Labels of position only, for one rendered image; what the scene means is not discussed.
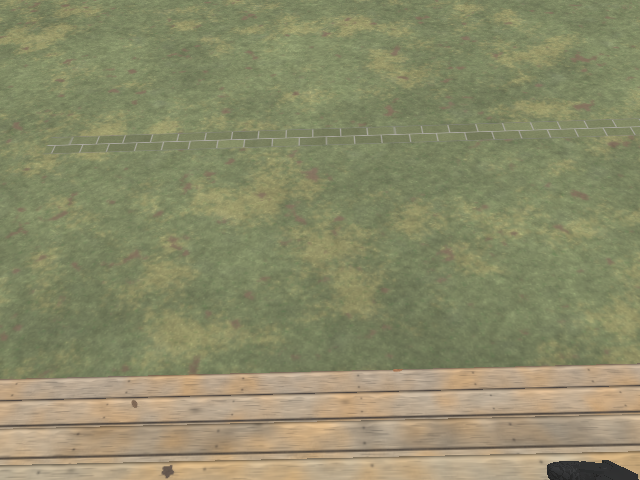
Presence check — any robot right hand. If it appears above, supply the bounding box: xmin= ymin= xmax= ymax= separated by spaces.
xmin=547 ymin=460 xmax=639 ymax=480

